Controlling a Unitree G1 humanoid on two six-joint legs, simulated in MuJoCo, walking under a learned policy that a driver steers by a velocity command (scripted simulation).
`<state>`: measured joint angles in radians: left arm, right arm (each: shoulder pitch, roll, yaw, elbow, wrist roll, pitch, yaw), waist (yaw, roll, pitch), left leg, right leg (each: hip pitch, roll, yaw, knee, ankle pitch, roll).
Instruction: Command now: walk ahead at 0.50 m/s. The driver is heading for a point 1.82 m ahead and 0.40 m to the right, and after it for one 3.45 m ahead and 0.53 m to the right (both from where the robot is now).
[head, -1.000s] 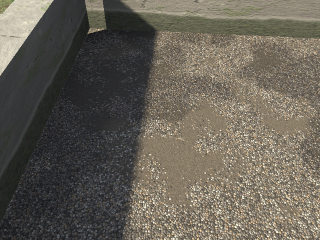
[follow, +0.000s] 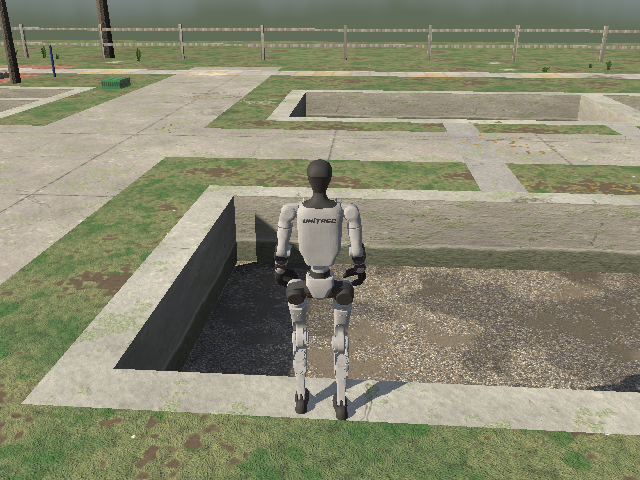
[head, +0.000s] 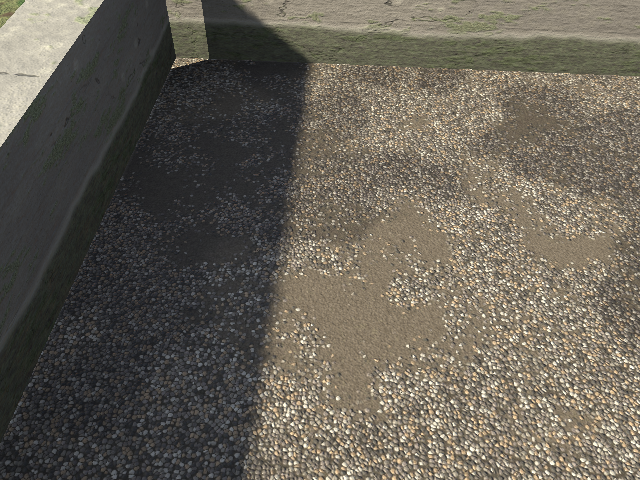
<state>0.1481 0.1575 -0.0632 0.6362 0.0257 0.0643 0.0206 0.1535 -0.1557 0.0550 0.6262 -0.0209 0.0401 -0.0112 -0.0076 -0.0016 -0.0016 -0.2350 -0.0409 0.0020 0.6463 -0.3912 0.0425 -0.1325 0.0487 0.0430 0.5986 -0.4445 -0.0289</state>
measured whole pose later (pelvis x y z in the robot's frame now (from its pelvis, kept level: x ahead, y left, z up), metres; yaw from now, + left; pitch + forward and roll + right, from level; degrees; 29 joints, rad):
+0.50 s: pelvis +0.00 +0.00 +0.00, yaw +0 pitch -1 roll +0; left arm 0.15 0.16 -0.06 0.64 0.03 0.06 0.02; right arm 0.16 -0.16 0.06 0.62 -0.02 0.04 -0.01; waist -0.01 0.00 0.00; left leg -0.24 -0.04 0.01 0.65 -0.39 0.04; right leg -0.14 0.05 0.05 0.60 -0.45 -0.03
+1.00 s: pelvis +0.00 +0.00 +0.00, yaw +0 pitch -1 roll +0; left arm 0.15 0.16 -0.06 0.64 0.03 0.06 0.02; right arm 0.16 -0.16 0.06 0.62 -0.02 0.04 -0.01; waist -0.01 0.00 0.00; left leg -0.24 -0.04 0.01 0.65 -0.40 0.04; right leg -0.14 0.05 0.05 0.61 -0.45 -0.03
